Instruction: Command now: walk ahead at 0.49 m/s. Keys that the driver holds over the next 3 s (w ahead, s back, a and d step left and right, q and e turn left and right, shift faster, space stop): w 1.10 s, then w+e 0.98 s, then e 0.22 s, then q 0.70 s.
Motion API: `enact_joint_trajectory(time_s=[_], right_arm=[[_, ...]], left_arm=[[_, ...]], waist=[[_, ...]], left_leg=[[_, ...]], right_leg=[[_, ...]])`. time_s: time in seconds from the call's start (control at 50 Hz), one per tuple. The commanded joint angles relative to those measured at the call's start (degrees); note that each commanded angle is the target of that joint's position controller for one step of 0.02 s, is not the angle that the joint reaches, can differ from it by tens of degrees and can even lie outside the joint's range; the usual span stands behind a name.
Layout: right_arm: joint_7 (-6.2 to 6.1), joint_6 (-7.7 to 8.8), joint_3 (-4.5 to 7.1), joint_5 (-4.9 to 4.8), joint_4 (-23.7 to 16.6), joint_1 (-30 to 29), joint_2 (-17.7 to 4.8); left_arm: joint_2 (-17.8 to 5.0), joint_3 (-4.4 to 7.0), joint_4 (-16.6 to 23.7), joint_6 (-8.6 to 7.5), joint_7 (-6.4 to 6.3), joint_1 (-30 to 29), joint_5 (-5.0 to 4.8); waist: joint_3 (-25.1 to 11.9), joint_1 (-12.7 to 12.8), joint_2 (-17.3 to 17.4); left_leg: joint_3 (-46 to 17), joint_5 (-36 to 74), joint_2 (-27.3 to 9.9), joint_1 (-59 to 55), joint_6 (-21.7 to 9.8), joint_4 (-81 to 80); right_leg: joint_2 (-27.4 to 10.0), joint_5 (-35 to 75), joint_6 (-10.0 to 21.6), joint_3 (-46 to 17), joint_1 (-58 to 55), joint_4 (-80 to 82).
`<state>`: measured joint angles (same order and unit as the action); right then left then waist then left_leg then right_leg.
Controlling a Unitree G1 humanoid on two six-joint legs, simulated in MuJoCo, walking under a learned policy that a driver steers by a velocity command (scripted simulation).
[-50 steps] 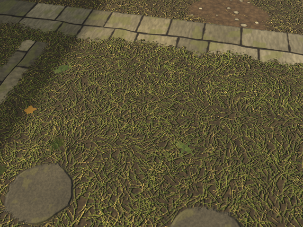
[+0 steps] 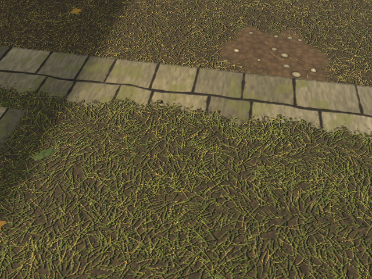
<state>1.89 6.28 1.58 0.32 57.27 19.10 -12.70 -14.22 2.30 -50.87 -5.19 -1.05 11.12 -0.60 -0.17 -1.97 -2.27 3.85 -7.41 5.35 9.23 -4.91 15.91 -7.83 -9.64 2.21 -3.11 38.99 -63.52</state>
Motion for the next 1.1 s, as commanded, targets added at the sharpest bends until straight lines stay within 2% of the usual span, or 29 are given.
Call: enact_joint_trajectory(time_s=[0.02, 0.1, 0.2, 0.24, 0.26, 0.28, 0.3, 0.32, 0.34, 0.36, 0.38, 0.4, 0.42, 0.46, 0.52, 0.64, 0.74, 0.8, 0.82, 0.84, 0.86, 0.88, 0.9, 0.92, 0.94, 0.96, 1.0, 1.04, 1.1], right_arm=[[-1.22, 0.79, 1.30, -0.19, -3.23, -1.89, -7.96], [-1.92, 0.11, 1.52, -1.05, -2.22, 2.55, -9.29], [-2.12, -1.16, 1.90, -1.44, -0.42, 6.35, -9.78], [-2.25, -1.74, 2.27, -1.51, -0.41, 5.57, -10.55], [-2.26, -2.01, 2.36, -1.46, -0.72, 4.27, -10.98], [-2.22, -2.32, 2.01, -1.14, -1.08, 3.29, -10.09], [-2.18, -2.24, 0.98, -0.30, -2.54, 2.70, -7.90], [-1.70, -0.92, -1.01, -0.34, -3.29, 8.76, -1.08], [-1.41, 0.71, -0.45, -1.30, -2.31, 8.52, -4.24], [-1.16, 1.49, 0.87, -2.75, -3.86, 3.39, -9.08], [-1.40, 1.61, 1.03, -2.68, -4.79, -0.31, -9.45], [-1.80, 1.27, 1.30, -1.86, -5.15, -2.30, -8.64], [-2.06, 0.37, 1.63, -1.34, -5.06, -1.86, -7.74], [-2.13, -1.10, 1.37, -1.22, -4.45, 0.55, -5.03], [-2.41, -1.77, 1.86, -0.81, -6.29, -4.28, -5.48], [-1.63, -1.24, 1.50, -0.93, -9.99, -16.69, -3.93], [-0.20, -0.62, 1.18, -1.49, -12.79, -23.75, -4.20], [0.60, -0.03, 1.62, -1.54, -13.21, -22.37, -5.60], [0.57, 0.12, 2.25, -1.49, -12.45, -19.05, -6.81], [0.34, 0.15, 3.42, -1.37, -10.19, -11.70, -8.64], [-0.13, 0.09, 4.89, -1.15, -7.11, -0.88, -11.97], [-0.54, -0.25, 6.35, -0.10, -5.64, 7.53, -18.06], [-0.31, -0.44, 5.37, -0.60, -5.05, 8.74, -15.33], [-0.31, -0.22, 4.23, -1.09, -5.62, 4.09, -11.70], [-0.42, -0.21, 3.47, -1.07, -7.08, -1.69, -9.37], [-0.18, -0.12, 2.77, -0.60, -7.72, -5.96, -7.48], [0.23, 0.24, 2.15, 0.22, -7.37, -8.38, -5.32], [0.01, 0.53, 2.46, 0.09, -6.09, -6.42, -6.51], [-1.10, 0.44, 2.86, -0.01, -4.70, -3.25, -8.53]], left_arm=[[-2.54, 0.74, 2.48, 0.00, -0.19, 1.04, 0.55], [-1.69, 0.37, 4.76, -0.57, 0.59, -7.78, -0.04], [-2.37, 0.10, 7.64, -1.20, 2.42, -14.29, -0.70], [-3.67, 0.51, 7.83, -1.71, 2.95, -12.48, -0.70], [-4.89, 1.15, 7.07, -1.92, 2.99, -8.87, -0.64], [-7.14, 2.50, 4.52, -2.04, 2.77, -0.62, -0.56], [-11.63, 4.02, 1.73, -2.10, 2.28, 11.33, -0.07], [-17.27, 5.38, 0.27, -1.54, 2.25, 17.80, 0.78], [-12.35, 3.94, 0.33, -1.60, 2.45, 17.95, 0.68], [-9.09, 2.83, 1.19, -1.69, 2.42, 12.52, 0.29], [-7.21, 2.11, 2.52, -1.55, 2.47, 6.91, 0.15], [-5.74, 1.65, 3.04, -1.47, 2.77, 3.35, 0.42], [-3.99, 1.08, 3.00, -1.57, 3.04, 1.86, 0.85], [-4.32, 1.26, 1.63, -1.90, 3.23, 3.00, 0.88], [-6.05, 1.71, -0.21, -1.90, 2.39, 6.03, 0.86], [-7.33, 1.81, -2.34, -1.01, 0.97, 10.93, 0.22], [-7.75, 2.22, -4.95, 0.01, 0.53, 14.77, -0.30], [-8.74, 2.78, -5.25, 0.75, 0.20, 13.61, -0.48], [-9.30, 2.93, -4.99, 0.98, 0.17, 12.40, -0.44], [-8.89, 2.74, -4.71, 1.32, 0.19, 11.18, -0.30], [-7.35, 2.02, -3.85, 1.42, 0.22, 10.74, 0.24], [-1.41, 0.18, -3.09, 0.45, 0.87, 17.20, 0.93], [-0.42, -0.34, -3.87, -1.12, 1.27, 17.70, -0.03], [-6.47, 1.27, -2.48, -2.14, 1.45, 11.99, -1.76], [-7.57, 1.48, -0.81, -2.46, 1.26, 7.01, -2.18], [-7.12, 1.73, -0.52, -2.16, 0.81, 5.00, -1.40], [-4.96, 2.13, -1.04, -0.52, 0.32, 7.14, -0.47], [-3.12, 2.06, -1.25, 0.54, 0.14, 8.05, -0.36], [-3.87, 2.48, 0.96, 0.88, -0.06, 1.82, 0.28]], waist=[[3.24, 2.32, 4.01], [3.55, -0.91, 4.51], [5.25, -2.63, 5.29], [4.19, -0.87, 6.19], [2.18, 1.52, 6.84], [-2.63, 5.55, 6.23], [-11.39, 9.97, 2.37], [-18.85, 8.20, -12.26], [-21.52, 8.73, -11.92], [-13.08, 7.47, -8.13], [-8.33, 5.72, -3.64], [-4.92, 4.10, -0.74], [-3.04, 2.23, -0.95], [-1.99, 0.73, -2.50], [0.41, 0.97, -0.92], [3.06, 4.30, -1.19], [5.83, 5.99, -1.26], [4.43, 3.99, -2.07], [2.21, 1.96, -2.90], [-2.04, -1.93, -2.68], [-9.16, -6.10, -0.57], [-18.90, -4.98, 12.07], [-23.89, -4.87, 17.70], [-15.34, -4.57, 13.13], [-8.93, -3.03, 9.19], [-4.60, -0.98, 5.30], [-2.22, 2.49, 7.08], [-0.98, 3.31, 6.80], [1.34, 2.37, 5.03]], left_leg=[[-11.92, 4.39, -16.24, 4.82, -9.64, -10.96], [-9.32, 4.74, -15.51, -0.06, -7.39, -10.26], [-10.28, 4.39, -19.10, -9.15, -6.65, -5.87], [-10.83, 8.68, -20.25, -11.25, -5.72, -2.54], [-10.01, 16.77, -19.61, -11.08, -4.89, 1.59], [-7.52, 25.91, -16.59, -9.50, -3.53, 11.24], [-4.24, 20.83, -13.08, 0.27, -1.36, 27.95], [-1.22, -5.10, -2.75, 24.73, 3.09, 50.39], [-10.58, -23.83, -2.74, 31.98, 2.20, 59.18], [-10.77, -20.14, -6.33, 36.49, 1.04, 61.82], [-8.98, -14.47, -9.64, 34.81, 0.82, 59.69], [-8.11, -10.53, -11.54, 32.48, 1.08, 55.95], [-8.14, -7.65, -13.15, 29.23, 1.09, 53.04], [-7.36, -5.89, -13.62, 25.68, 2.06, 50.29], [-6.88, 0.20, -13.88, 30.77, 3.30, 43.45], [-4.95, 13.43, -11.88, 31.06, 3.74, 23.67], [-4.75, 10.61, -10.71, 32.47, 2.37, 16.31], [-3.57, 4.66, -9.17, 27.26, 0.36, 13.88], [-2.02, 3.21, -7.39, 21.23, -0.50, 13.42], [-0.20, 3.31, -5.20, 11.01, -1.78, 12.59], [-3.74, 4.68, -8.22, -5.51, -4.17, 14.28], [-27.20, 0.16, -23.53, -29.95, -12.63, 13.39], [-46.92, -7.66, -28.81, -34.49, -16.16, 2.25], [-40.50, -11.42, -26.43, -27.67, -12.42, 1.01], [-32.10, -8.63, -24.53, -18.29, -10.00, -0.05], [-25.81, -3.69, -22.36, -9.07, -8.96, -2.14], [-18.81, 0.36, -18.63, 0.38, -7.56, -5.68], [-15.37, 4.01, -17.83, 3.04, -8.42, -7.89], [-12.82, 8.79, -17.96, 1.05, -8.78, -9.34]], right_leg=[[-1.90, 9.38, -1.30, -0.20, 1.52, 8.91], [0.90, 16.18, -1.77, 2.16, -0.65, 23.94], [2.44, 10.39, -0.46, 2.41, -0.36, 31.98], [3.59, 5.85, 1.15, 3.11, -4.44, 34.24], [5.20, 4.45, 2.19, 4.51, -10.28, 35.37], [7.16, 4.40, 3.72, 5.95, -21.06, 36.41], [0.20, 5.55, 7.38, -1.78, -38.85, 34.86], [-13.30, -3.27, 16.14, -27.83, -60.42, 39.76], [-15.37, -6.10, 17.08, -39.73, -61.98, 46.10], [-13.54, -4.67, 13.79, -30.73, -54.95, 46.21], [-11.14, 0.91, 11.86, -22.06, -46.24, 47.30], [-8.70, 4.69, 10.85, -16.77, -38.85, 49.42], [-6.25, 6.69, 9.74, -12.40, -34.05, 51.68], [-4.93, 11.51, 10.80, -8.48, -29.66, 54.09], [-4.36, 16.57, 11.01, -4.81, -30.34, 55.65], [-3.32, 12.26, 9.11, -0.96, -33.42, 57.60], [-6.44, 11.84, 8.70, -1.08, -41.50, 55.03], [-7.79, 19.28, 7.47, -1.05, -44.43, 50.59], [-7.21, 28.09, 6.81, -0.35, -44.18, 46.79], [-4.78, 36.55, 5.59, 1.65, -42.43, 38.28], [-1.50, 32.96, 3.68, 3.95, -34.13, 24.51], [6.78, 8.87, -0.32, 6.14, -11.24, 0.94], [11.72, -22.85, -0.79, -1.47, -0.45, -10.47], [7.64, -20.75, 0.66, -4.12, 5.12, -15.04], [4.33, -15.14, 1.53, -2.14, 5.48, -13.41], [1.83, -10.26, 1.42, -0.96, 2.65, -9.81], [-0.76, -5.70, 1.31, -1.33, -4.60, -4.30], [-1.14, -3.56, 0.67, -0.49, -5.25, -1.44], [-1.53, 3.96, -0.95, -0.30, 1.07, 6.83]])
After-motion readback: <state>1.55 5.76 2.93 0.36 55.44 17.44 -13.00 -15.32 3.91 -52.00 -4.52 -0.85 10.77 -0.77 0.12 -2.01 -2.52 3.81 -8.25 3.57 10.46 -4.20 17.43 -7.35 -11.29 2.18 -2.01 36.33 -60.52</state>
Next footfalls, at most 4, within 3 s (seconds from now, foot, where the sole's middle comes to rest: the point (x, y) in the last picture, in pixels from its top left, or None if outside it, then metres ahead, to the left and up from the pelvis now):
0.30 right None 0.34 -0.17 -0.78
0.86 left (167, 246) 0.65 0.08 -0.78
1.44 right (221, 178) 0.96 -0.16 -0.78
1.94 left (192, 125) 1.28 -0.05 -0.78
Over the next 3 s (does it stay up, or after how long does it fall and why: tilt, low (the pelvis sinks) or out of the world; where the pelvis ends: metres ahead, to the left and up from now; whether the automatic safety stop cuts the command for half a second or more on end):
stays up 1.32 -0.18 0.00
